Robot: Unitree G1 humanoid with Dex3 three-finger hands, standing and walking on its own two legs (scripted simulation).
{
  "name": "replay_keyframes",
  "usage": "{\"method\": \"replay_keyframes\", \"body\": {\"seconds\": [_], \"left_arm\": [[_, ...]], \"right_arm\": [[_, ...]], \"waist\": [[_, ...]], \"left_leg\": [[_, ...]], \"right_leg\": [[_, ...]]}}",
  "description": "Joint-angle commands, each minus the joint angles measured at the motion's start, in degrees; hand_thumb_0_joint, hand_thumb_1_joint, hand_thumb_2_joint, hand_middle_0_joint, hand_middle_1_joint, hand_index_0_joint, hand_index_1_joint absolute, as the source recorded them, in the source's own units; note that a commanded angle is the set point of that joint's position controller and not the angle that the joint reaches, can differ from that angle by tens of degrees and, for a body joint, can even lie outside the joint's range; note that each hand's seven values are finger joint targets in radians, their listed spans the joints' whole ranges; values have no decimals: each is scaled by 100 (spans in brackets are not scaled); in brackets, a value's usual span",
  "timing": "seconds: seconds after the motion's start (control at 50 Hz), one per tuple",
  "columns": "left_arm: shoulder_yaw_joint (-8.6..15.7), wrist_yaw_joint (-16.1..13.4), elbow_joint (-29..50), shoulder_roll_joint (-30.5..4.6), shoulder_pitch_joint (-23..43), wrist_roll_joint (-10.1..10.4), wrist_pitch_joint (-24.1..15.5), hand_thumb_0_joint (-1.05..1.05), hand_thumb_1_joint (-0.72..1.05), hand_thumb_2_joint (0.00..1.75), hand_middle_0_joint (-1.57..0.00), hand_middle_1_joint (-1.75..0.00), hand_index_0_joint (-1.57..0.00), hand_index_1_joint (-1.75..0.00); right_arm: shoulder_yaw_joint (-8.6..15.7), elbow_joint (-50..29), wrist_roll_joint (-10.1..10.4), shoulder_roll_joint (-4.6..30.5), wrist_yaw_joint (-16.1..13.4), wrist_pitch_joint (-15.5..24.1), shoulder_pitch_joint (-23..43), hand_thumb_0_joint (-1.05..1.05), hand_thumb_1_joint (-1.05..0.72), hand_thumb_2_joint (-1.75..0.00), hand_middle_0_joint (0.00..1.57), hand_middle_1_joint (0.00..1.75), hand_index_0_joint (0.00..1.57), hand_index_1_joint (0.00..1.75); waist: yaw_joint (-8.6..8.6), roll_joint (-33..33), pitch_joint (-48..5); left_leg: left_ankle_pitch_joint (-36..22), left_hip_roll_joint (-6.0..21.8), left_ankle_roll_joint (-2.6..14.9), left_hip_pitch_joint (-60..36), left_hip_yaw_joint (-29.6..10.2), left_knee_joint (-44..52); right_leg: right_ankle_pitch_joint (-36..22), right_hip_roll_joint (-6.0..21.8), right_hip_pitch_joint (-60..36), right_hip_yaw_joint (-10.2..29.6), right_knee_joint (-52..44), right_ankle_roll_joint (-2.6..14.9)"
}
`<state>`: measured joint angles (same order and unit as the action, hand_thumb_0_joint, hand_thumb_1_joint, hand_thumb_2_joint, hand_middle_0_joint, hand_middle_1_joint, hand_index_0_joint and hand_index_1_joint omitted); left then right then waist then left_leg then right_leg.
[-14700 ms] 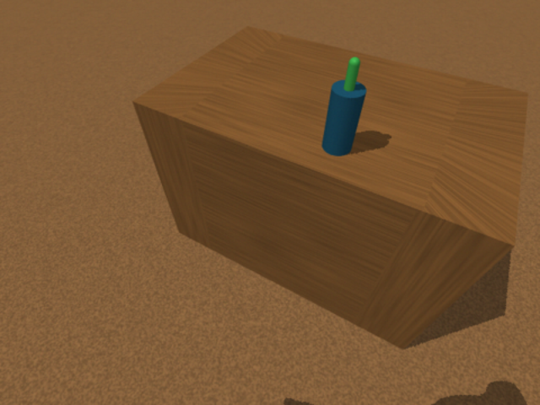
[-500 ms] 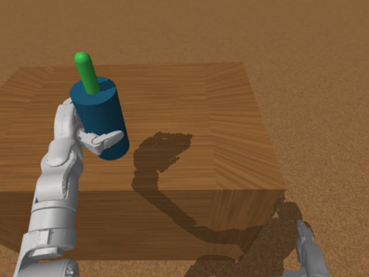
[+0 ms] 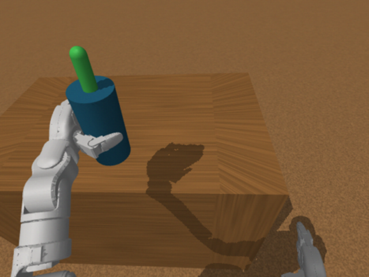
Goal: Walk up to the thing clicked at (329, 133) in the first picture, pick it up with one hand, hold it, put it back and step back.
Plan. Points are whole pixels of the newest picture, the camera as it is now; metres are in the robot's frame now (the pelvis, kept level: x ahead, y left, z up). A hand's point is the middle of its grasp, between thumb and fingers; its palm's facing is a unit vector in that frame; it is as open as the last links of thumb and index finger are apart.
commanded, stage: lift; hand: left
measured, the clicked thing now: (98, 110) +0.35 +0.16 +0.24
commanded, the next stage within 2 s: hold in 0.12 s
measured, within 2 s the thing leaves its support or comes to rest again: neither
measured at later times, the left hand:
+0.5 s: hand (92, 120) +0.34 +0.17 +0.23, palm faces +0.05 -1.00 -0.02, open 11.0 cm
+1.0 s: hand (91, 121) +0.33 +0.17 +0.23, palm faces +0.04 -1.00 -0.02, open 10.9 cm
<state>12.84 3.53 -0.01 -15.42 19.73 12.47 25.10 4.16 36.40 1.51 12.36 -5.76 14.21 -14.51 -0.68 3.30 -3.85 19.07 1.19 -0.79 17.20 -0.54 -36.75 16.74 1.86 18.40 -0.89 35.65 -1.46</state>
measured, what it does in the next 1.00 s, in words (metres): stands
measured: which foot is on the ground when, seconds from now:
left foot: down 0.00-1.00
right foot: down 0.00-1.00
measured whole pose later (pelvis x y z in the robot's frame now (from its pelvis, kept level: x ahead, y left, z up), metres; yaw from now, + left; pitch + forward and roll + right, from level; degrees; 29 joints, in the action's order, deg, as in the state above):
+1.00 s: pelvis +0.00 +0.00 +0.01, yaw +0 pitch -2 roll +0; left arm 14.5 4.3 10.2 -14.8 18.1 13.8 35.5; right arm 5.2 37.7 1.8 12.4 -4.6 18.1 -14.2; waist -0.1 3.9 -3.6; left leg 17.8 0.8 -0.4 14.0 -0.7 -33.9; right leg 15.3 2.2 14.8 -1.2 32.3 -1.8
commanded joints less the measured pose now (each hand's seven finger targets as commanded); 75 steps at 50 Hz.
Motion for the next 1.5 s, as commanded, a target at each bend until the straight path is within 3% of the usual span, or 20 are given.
{"method": "replay_keyframes", "body": {"seconds": [0.0,0.28,0.32,0.36,0.42,0.46,0.64,0.66,0.74,0.78,0.94,0.96,1.0,1.16,1.18,1.2,1.24,1.28,1.32,1.48], "left_arm": [[626,-17,2136,-1245,3035,143,-478,0,-2,132,-126,-146,-128,-147],[543,49,2074,-1050,2662,175,-93,0,-12,120,-120,-137,-121,-139],[720,47,2490,-1258,2868,221,-118,0,-11,120,-119,-137,-120,-138],[692,53,2564,-1272,2912,182,-62,0,-13,119,-119,-136,-120,-138],[584,75,2179,-966,2601,250,83,0,-15,118,-117,-135,-118,-136],[713,50,2692,-1232,2971,242,82,0,-14,119,-117,-135,-118,-137],[742,52,2676,-1193,2862,229,340,0,-14,119,-116,-136,-118,-137],[566,58,2700,-1044,2880,214,376,0,-11,119,-116,-136,-118,-137],[738,47,2434,-1133,2721,229,493,0,-11,119,-117,-136,-119,-137],[580,74,2403,-914,2745,248,507,0,-8,121,-117,-137,-118,-137],[877,40,3039,-1272,2810,268,338,0,-9,123,-117,-139,-119,-140],[722,62,2472,-1052,2484,237,392,0,-10,122,-118,-138,-119,-139],[802,52,3023,-1249,2816,227,315,0,-6,122,-118,-138,-120,-139],[631,83,2665,-1116,2756,232,364,0,-11,122,-118,-138,-119,-139],[623,90,2891,-1135,2849,239,345,0,-11,121,-117,-137,-118,-138],[565,93,2379,-1000,2573,209,398,0,-12,120,-116,-137,-118,-138],[761,93,2930,-1277,2948,244,324,0,-12,120,-115,-135,-117,-136],[604,138,2315,-952,2436,255,429,0,-11,121,-117,-137,-119,-138],[862,113,2724,-1282,2758,296,385,0,-10,122,-115,-137,-117,-138],[767,140,2842,-1111,2533,306,373,0,-8,124,-117,-139,-119,-140]], "right_arm": [[279,-881,32,676,-64,467,750,0,53,-5,5,5,5,5],[187,-641,24,552,-73,656,818,0,52,-6,5,5,5,5],[390,-787,19,831,-98,707,862,0,51,-6,5,5,5,5],[205,-732,32,579,-66,719,785,0,51,-6,5,5,5,5],[272,-672,41,620,-61,726,823,0,51,-6,5,5,5,5],[361,-838,33,784,-59,776,846,0,52,-6,5,5,5,5],[295,-717,47,659,-14,783,787,0,51,-6,5,5,5,5],[299,-826,48,664,0,789,838,0,52,-6,5,5,5,5],[289,-758,55,644,15,767,793,0,52,-6,5,5,5,5],[341,-895,40,708,19,787,872,0,52,-6,5,5,5,5],[325,-774,75,638,75,733,801,0,52,-6,5,5,5,5],[356,-876,78,692,71,744,838,0,52,-6,5,5,5,5],[207,-846,66,545,75,756,830,0,52,-6,5,5,5,5],[323,-631,32,745,-15,871,856,0,52,-6,5,5,5,5],[172,-646,38,587,-1,885,892,0,52,-6,5,5,5,5],[259,-681,45,670,-3,895,969,0,52,-6,5,5,5,5],[328,-641,35,745,-3,897,854,0,52,-6,5,5,5,5],[240,-708,43,632,21,890,860,0,52,-6,5,5,5,5],[310,-659,62,693,15,908,859,0,52,-6,5,5,5,5],[214,-795,51,591,47,911,943,0,52,-6,5,5,5,5]], "waist": [[43,-74,-1416],[56,-61,-1289],[34,-142,-1447],[64,-76,-1313],[53,-86,-1229],[39,-146,-1366],[94,5,-1365],[59,-24,-1348],[113,-172,-1217],[45,-341,-1265],[178,-65,-1297],[70,-176,-1258],[141,79,-1332],[-23,-49,-1205],[87,49,-1207],[35,17,-1151],[73,84,-1327],[43,-80,-1134],[101,-67,-1162],[152,-83,-1235]], "left_leg": [[-974,-207,146,-638,109,594],[-1354,-206,131,-741,41,648],[-1263,-212,150,-830,38,673],[-1236,-204,141,-799,33,707],[-1332,-173,101,-799,-1,731],[-1255,-196,132,-866,19,720],[-1418,-183,103,-917,-8,743],[-1444,-165,89,-905,-34,772],[-1366,-184,120,-817,-8,775],[-1264,-215,159,-823,39,744],[-1375,-223,148,-792,46,730],[-1348,-212,150,-816,48,735],[-1258,-217,132,-832,48,774],[-1060,-179,144,-865,-11,824],[-1057,-149,113,-840,-66,853],[-1035,-143,101,-836,-60,867],[-1109,-110,76,-939,-102,868],[-1134,-127,93,-815,-80,861],[-992,-166,123,-801,-45,855],[-1058,-159,118,-822,-44,849]], "right_leg": [[-816,-114,-323,-198,-668,78],[-1141,-139,-437,-260,-715,87],[-1076,-136,-487,-249,-756,70],[-1022,-146,-445,-266,-751,89],[-1070,-175,-393,-302,-749,107],[-1040,-166,-456,-282,-772,92],[-1130,-168,-496,-299,-776,113],[-1152,-179,-496,-311,-776,119],[-1073,-177,-522,-315,-819,107],[-1040,-158,-538,-282,-865,72],[-1142,-136,-605,-269,-822,98],[-1126,-142,-566,-261,-818,97],[-1032,-133,-546,-259,-854,107],[-913,-164,-428,-266,-860,110],[-885,-177,-446,-297,-825,120],[-869,-187,-366,-307,-825,131],[-909,-203,-419,-319,-796,134],[-916,-202,-406,-327,-858,123],[-825,-182,-437,-294,-889,106],[-835,-186,-516,-289,-861,113]]}}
